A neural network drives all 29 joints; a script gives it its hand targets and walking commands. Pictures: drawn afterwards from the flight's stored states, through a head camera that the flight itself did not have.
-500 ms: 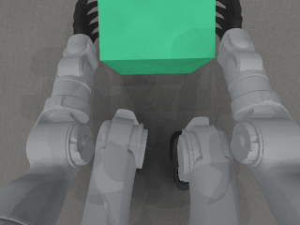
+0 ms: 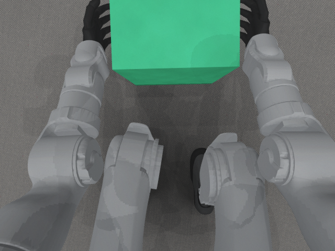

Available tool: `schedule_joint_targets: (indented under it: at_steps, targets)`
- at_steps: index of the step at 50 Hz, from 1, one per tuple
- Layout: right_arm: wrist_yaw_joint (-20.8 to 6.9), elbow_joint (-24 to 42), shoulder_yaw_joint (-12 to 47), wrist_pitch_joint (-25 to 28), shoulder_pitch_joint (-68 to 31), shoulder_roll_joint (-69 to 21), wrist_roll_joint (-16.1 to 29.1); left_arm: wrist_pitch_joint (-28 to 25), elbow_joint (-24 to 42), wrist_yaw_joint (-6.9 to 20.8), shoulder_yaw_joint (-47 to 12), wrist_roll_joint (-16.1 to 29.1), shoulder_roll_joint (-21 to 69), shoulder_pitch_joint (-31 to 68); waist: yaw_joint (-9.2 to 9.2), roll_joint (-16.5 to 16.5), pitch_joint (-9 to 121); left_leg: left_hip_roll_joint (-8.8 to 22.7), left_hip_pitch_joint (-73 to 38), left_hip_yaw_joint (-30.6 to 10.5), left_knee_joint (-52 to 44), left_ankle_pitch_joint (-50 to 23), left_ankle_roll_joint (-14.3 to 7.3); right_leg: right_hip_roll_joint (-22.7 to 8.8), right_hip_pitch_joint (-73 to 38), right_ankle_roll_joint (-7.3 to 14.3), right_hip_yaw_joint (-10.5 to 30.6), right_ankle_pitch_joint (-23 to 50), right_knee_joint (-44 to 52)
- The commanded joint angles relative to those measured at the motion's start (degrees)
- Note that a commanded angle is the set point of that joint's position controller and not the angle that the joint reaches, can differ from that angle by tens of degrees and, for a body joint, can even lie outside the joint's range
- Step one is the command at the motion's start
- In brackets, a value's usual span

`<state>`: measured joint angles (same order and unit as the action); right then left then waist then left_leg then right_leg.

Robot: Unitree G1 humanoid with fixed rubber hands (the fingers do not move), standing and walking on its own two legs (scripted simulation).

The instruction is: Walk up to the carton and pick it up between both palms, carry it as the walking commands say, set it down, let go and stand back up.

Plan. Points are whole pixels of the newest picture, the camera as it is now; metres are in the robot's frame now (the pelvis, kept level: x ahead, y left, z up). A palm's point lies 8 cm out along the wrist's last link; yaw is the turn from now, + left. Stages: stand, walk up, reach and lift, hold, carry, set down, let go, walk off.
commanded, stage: set down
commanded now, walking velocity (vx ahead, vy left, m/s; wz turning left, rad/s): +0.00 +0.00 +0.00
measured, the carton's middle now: (173, 39) +0.54 +0.04 -0.22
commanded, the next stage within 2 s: let go in 1.98 s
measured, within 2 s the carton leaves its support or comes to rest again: neither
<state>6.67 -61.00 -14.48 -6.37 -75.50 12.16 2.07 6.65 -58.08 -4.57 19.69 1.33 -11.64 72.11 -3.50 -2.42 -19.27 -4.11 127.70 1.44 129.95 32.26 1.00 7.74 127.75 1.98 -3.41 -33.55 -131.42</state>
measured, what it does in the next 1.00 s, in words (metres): rises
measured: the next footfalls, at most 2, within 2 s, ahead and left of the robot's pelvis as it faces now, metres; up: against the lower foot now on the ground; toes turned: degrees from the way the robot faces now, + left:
none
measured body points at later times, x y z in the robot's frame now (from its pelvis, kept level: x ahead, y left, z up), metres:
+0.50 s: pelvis -0.01 +0.01 +0.01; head +0.36 +0.02 +0.26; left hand +0.49 +0.23 -0.19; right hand +0.53 -0.14 -0.18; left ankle +0.12 +0.11 -0.31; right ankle +0.11 -0.09 -0.31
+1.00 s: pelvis -0.01 +0.01 +0.06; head +0.34 +0.03 +0.32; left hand +0.50 +0.24 -0.09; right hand +0.54 -0.15 -0.08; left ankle +0.12 +0.11 -0.31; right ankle +0.11 -0.09 -0.31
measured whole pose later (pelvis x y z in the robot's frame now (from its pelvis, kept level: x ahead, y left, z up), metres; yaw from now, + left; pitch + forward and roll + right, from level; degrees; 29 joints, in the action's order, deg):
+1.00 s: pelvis -0.01 +0.01 +0.06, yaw +0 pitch +26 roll -1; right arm 6.3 -41.8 -6.5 -12.8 -71.1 21.5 11.9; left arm 12.3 -37.1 -8.0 9.2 13.9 -20.0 66.5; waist -3.6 -1.0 -29.9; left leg -3.2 114.5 1.3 120.6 31.7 -1.5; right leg 4.6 113.0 2.0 -3.4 -33.9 -121.2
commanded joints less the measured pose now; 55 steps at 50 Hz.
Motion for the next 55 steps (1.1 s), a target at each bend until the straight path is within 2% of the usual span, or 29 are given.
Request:
schedule_joint_targets:
  at_steps: [1, 2, 6, 7, 8, 9, 12, 13, 15, 17, 18, 19, 21, 24, 28, 29, 30, 31, 34, 37, 38, 39, 43, 45, 48, 50, 51, 54, 55]
  targets:
    - [-10.79, 4.91, 17.47, 1.15, -28.42, -40.54, 2.59, -2.20, 4.56, 10.30, -14.97, 2.30, 33.82, 30.79, -3.28, -1.84, 61.30, -1.36, -24.35, 0.42, -9.85, -13.42, -1.53, 0.04, -24.33, -1.80, 4.62, 12.07, 13.39]
    - [-10.23, 5.29, 16.47, 1.68, -28.63, -35.69, 2.43, -2.55, 4.48, 9.45, -14.54, 3.26, 31.87, 29.50, -2.10, -2.04, 61.52, -1.28, -26.18, -0.71, -10.35, -13.86, -1.08, -0.08, -22.73, -1.46, 3.61, 11.00, 12.68]
    - [-5.55, 4.31, 13.36, 2.63, -22.85, -17.11, 2.85, -4.66, 3.89, 4.99, -7.66, 1.90, 11.96, 21.89, -4.33, -1.30, 61.05, 0.17, -25.20, 1.18, -10.57, -11.91, -0.36, -1.29, -26.53, -1.75, 5.56, 9.61, 15.05]
    - [-4.07, 5.32, 12.14, 3.19, -21.88, -10.38, 3.65, -5.16, 2.43, 3.08, -7.78, 1.88, 4.41, 19.90, -1.92, -0.29, 62.32, 1.18, -26.39, 0.32, -11.84, -9.59, -0.46, -1.31, -27.32, -2.24, 4.62, 8.73, 14.39]
    - [-2.48, 5.87, 11.03, 3.63, -20.63, -3.05, 3.57, -5.21, 4.67, 1.57, -7.40, 3.81, 0.97, 18.20, -2.31, -1.43, 61.66, 1.19, -26.19, -0.04, -12.48, -11.18, -0.05, -2.21, -28.25, -1.69, 5.19, 9.66, 15.05]
    - [-1.06, 4.45, 10.92, 3.89, -17.26, 3.09, 4.40, -5.55, 1.36, 0.23, -8.12, 4.47, -4.09, 14.25, -1.12, 1.27, 63.26, 2.11, -28.70, 0.06, -12.51, -11.05, -0.01, -2.59, -28.78, -1.80, 4.82, 9.00, 15.18]
    - [0.52, 4.68, 12.15, 4.12, -15.88, 6.97, 8.27, -6.89, 3.32, -2.13, -8.56, 6.46, -10.16, 14.76, -3.09, 2.23, 67.08, 2.53, -31.00, 0.11, -13.03, -12.12, -0.26, -3.65, -30.58, -1.83, 5.40, 10.41, 15.58]
    - [0.95, 7.71, 12.29, 4.94, -17.40, 9.90, 7.86, -7.34, 4.78, -2.70, -7.14, 6.69, -13.61, 16.10, -3.59, -0.31, 69.37, 2.78, -31.76, -0.79, -12.51, -15.38, -0.57, -4.05, -30.56, -2.04, 5.14, 12.54, 14.54]
    - [1.15, 8.69, 12.21, 5.41, -16.87, 11.01, 8.68, -7.85, 6.03, -3.40, -8.08, 7.46, -13.77, 15.41, -3.93, 0.18, 74.41, 2.71, -35.07, -1.06, -12.06, -19.80, -0.42, -4.47, -33.57, -2.17, 5.71, 16.36, 14.37]
    - [1.07, 11.69, 14.30, 5.52, -16.35, 9.32, 10.49, -8.00, 9.64, -2.97, -10.73, 10.89, -11.67, 15.54, -1.55, -0.32, 81.46, 2.11, -37.76, -1.50, -12.07, -24.22, -0.88, -4.06, -37.52, -2.41, 5.33, 21.72, 13.65]
    - [1.28, 13.66, 14.74, 5.90, -18.12, 10.59, 11.38, -8.38, 10.29, -2.68, -11.44, 12.10, -12.77, 15.58, -2.45, -0.86, 83.56, 1.99, -37.80, -0.77, -10.77, -24.01, -0.95, -4.42, -37.73, -2.13, 5.38, 21.16, 13.76]
    - [1.52, 12.68, 13.42, 5.49, -17.42, 12.82, 11.24, -7.51, 5.80, -2.75, -11.76, 11.32, -13.82, 12.83, -2.07, 0.73, 85.19, 2.67, -38.56, -1.08, -10.76, -23.83, -0.97, -4.70, -37.88, -2.24, 5.19, 21.63, 13.05]
    - [1.36, 16.17, 15.91, 4.85, -19.25, 12.48, 13.72, -6.93, 13.14, -2.92, -12.84, 14.28, -15.29, 16.29, -1.21, -1.49, 89.52, 2.38, -42.52, -2.36, -11.26, -22.43, -1.32, -4.93, -40.14, -1.71, 3.87, 19.34, 12.83]
    - [0.36, 19.48, 14.51, 4.09, -18.89, 12.97, 14.52, -6.64, 19.98, -3.21, -11.82, 13.62, -18.18, 18.50, -3.75, 0.60, 89.21, 2.67, -47.98, -2.12, -11.26, -26.94, -1.47, -4.62, -36.63, -1.87, 4.03, 19.87, 12.99]
    - [-0.18, 14.86, 13.48, 3.57, -16.44, 14.33, 13.33, -5.03, 10.70, -2.52, -11.10, 12.55, -16.49, 11.85, -3.31, 0.83, 81.57, 3.46, -41.81, -1.93, -11.69, -20.31, -1.33, -4.93, -33.86, -1.79, 3.51, 14.29, 13.38]
    - [-0.41, 14.09, 12.66, 3.58, -15.39, 14.48, 12.85, -4.92, 12.93, -2.45, -11.22, 13.40, -16.53, 13.50, -3.47, 1.38, 82.75, 3.22, -44.44, -2.77, -13.01, -21.98, -1.11, -5.11, -33.31, -1.94, 2.73, 14.92, 12.41]
    - [-0.46, 13.01, 12.18, 3.55, -15.28, 15.32, 13.68, -4.86, 13.24, -2.69, -12.07, 13.99, -16.23, 13.95, -1.17, 2.29, 82.48, 3.64, -44.74, -3.07, -12.33, -22.93, -0.65, -5.20, -31.58, -1.82, 2.60, 15.78, 12.26]
    - [-0.49, 16.07, 10.64, 3.37, -16.87, 17.23, 12.11, -4.71, 14.84, -2.88, -10.39, 12.95, -18.43, 13.93, -2.77, 1.20, 85.46, 3.11, -47.13, -3.20, -12.80, -22.10, -1.02, -5.38, -32.87, -2.09, 2.66, 14.21, 12.05]
    - [-0.15, 18.45, 11.06, 2.74, -15.80, 16.55, 11.84, -4.25, 14.61, -2.95, -11.05, 13.72, -17.65, 11.83, -2.04, 0.59, 90.04, 2.66, -49.37, -2.61, -12.46, -23.36, -1.37, -4.54, -34.83, -1.77, 0.91, 14.32, 13.54]
    - [-0.72, 26.82, 8.50, 1.01, -13.30, 19.66, 11.19, -2.01, 27.48, -3.87, -10.74, 13.93, -17.70, 10.37, -2.06, 1.49, 105.56, 2.11, -59.67, -2.27, -13.72, -30.10, -0.92, -4.57, -41.61, -0.91, 0.52, 19.88, 13.82]
    - [-0.37, 26.27, 8.46, -0.11, -14.03, 19.66, 12.19, -0.82, 28.65, -4.14, -11.51, 14.20, -18.09, 12.83, -1.07, 3.71, 104.96, 2.23, -58.64, -2.27, -14.77, -27.82, -1.11, -3.86, -41.84, -0.35, 0.85, 18.26, 14.61]
    - [-0.44, 24.72, 9.08, -1.26, -13.76, 18.90, 11.54, 0.17, 26.32, -4.12, -10.64, 14.53, -17.99, 11.81, -1.96, 0.62, 100.24, 2.26, -55.13, -1.38, -15.18, -24.05, -1.47, -4.42, -41.51, -0.77, 1.45, 15.74, 16.19]
    - [-0.17, 29.25, 6.27, -2.99, -13.86, 19.02, 9.57, 2.55, 26.93, -3.83, -8.77, 12.79, -17.40, 9.87, -0.94, -0.26, 98.33, 2.31, -52.44, -1.01, -17.83, -20.14, -1.87, -4.32, -44.35, -0.48, 1.34, 14.62, 19.88]
    - [0.04, 30.53, 6.51, -3.59, -13.06, 20.12, 10.17, 3.14, 31.13, -3.79, -8.73, 11.96, -17.97, 9.81, -1.82, 2.63, 104.56, 1.69, -58.51, -0.81, -19.16, -25.04, -1.21, -4.17, -46.60, 0.03, 1.69, 16.94, 20.72]
    - [-0.21, 29.92, 4.88, -4.53, -10.82, 17.91, 8.92, 3.96, 31.20, -3.29, -7.63, 12.72, -16.53, 9.86, 0.85, 1.32, 99.17, 1.63, -54.65, -1.06, -22.38, -22.62, -1.44, -3.51, -46.08, -0.27, 1.34, 15.94, 23.36]
    - [-0.31, 27.99, 4.38, -5.27, -11.25, 18.23, 8.17, 4.44, 30.20, -3.12, -7.75, 10.94, -17.21, 11.08, -0.05, 4.51, 99.98, 1.86, -57.00, -0.12, -23.46, -22.24, -0.76, -3.63, -45.77, -0.34, 1.78, 14.81, 25.35]
    - [-0.28, 27.95, 5.21, -5.39, -10.62, 17.42, 7.72, 4.81, 28.05, -2.95, -7.15, 11.20, -17.48, 9.54, 0.07, 1.54, 97.08, 1.94, -55.23, -1.07, -24.90, -20.03, -1.11, -3.94, -45.77, -0.60, 1.25, 13.46, 25.76]
    - [-0.30, 32.18, 4.82, -5.78, -10.66, 17.26, 7.97, 5.21, 32.73, -2.84, -7.28, 10.34, -17.27, 9.12, -0.38, 2.60, 103.66, 1.19, -59.83, -0.47, -27.94, -21.95, -1.32, -3.20, -50.73, -0.40, 1.42, 15.02, 28.58]
    - [-0.18, 32.04, 3.11, -6.39, -12.40, 19.36, 7.61, 5.54, 31.07, -2.89, -6.95, 10.52, -17.90, 10.82, 1.00, 2.43, 103.09, 1.60, -58.17, -0.96, -27.36, -21.08, -1.24, -3.28, -49.44, -0.28, 1.53, 14.64, 29.13]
